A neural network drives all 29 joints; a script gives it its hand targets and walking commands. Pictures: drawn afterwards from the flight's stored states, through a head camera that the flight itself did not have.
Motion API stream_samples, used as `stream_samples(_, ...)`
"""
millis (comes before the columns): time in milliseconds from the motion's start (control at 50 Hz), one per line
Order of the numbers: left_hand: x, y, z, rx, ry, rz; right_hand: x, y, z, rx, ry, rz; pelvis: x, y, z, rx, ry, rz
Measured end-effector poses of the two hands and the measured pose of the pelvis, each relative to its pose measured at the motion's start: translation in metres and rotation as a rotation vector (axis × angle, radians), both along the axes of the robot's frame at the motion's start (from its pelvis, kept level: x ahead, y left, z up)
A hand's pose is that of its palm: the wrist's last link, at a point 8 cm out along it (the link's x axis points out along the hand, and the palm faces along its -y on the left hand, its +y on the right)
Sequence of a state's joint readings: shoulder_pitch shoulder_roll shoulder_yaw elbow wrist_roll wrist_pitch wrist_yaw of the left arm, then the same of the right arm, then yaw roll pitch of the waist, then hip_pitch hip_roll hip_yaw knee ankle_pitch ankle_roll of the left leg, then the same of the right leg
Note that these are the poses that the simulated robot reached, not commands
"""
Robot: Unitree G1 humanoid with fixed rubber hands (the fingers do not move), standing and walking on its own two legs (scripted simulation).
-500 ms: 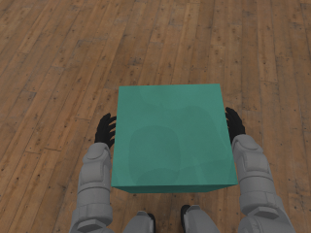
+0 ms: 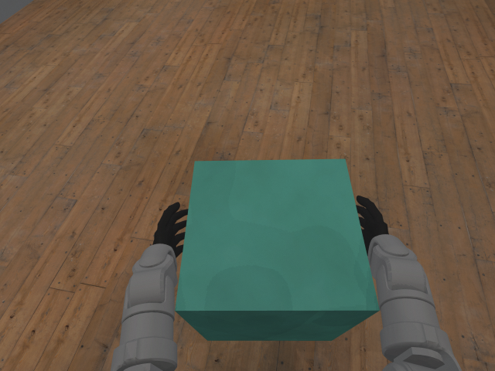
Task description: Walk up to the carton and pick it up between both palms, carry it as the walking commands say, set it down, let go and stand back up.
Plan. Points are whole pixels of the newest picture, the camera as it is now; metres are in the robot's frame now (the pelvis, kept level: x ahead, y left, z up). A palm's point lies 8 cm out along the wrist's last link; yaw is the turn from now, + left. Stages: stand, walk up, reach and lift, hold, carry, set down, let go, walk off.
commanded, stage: reach and lift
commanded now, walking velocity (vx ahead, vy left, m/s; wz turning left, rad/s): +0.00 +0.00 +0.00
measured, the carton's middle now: (269, 258) +0.33 +0.00 -0.07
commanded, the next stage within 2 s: hold in 1.68 s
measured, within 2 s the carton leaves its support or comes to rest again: neither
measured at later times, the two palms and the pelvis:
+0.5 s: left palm (151, 241) +0.31 +0.17 +0.07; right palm (387, 232) +0.32 -0.18 +0.05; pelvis +0.00 -0.01 +0.01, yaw +1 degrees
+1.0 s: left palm (151, 242) +0.30 +0.17 +0.07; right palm (389, 235) +0.31 -0.18 +0.06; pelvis +0.02 +0.00 +0.02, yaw +1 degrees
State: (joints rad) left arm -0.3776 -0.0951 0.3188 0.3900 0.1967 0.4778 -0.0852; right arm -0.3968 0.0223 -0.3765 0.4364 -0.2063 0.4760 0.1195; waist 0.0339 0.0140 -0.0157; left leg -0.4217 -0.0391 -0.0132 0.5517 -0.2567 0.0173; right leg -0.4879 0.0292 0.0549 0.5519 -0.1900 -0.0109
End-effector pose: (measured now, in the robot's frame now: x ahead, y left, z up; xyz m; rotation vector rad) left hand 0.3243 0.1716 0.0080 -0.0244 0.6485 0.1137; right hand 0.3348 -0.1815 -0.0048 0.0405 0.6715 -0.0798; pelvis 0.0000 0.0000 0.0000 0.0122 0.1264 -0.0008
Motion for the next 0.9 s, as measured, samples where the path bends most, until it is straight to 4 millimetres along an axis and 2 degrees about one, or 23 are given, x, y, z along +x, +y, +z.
stream_samples(280,-0.017,0.004,0.034,-0.012,-0.03,0.007,-0.015,0.004,0.036,-0.016,-0.028,0.006,0.001,-0.005,0.008,-0.001,-0.119,0.008)
stream_samples(540,-0.017,0.003,0.063,-0.014,-0.057,0.002,-0.018,0.003,0.063,-0.019,-0.051,-0.004,0.002,-0.01,0.012,-0.002,-0.2,0.019)
stream_samples(900,-0.023,0.004,0.059,-0.018,-0.039,0.004,-0.025,0.005,0.061,-0.021,-0.032,-0.007,0.013,-0.006,0.015,-0.009,-0.237,0.022)
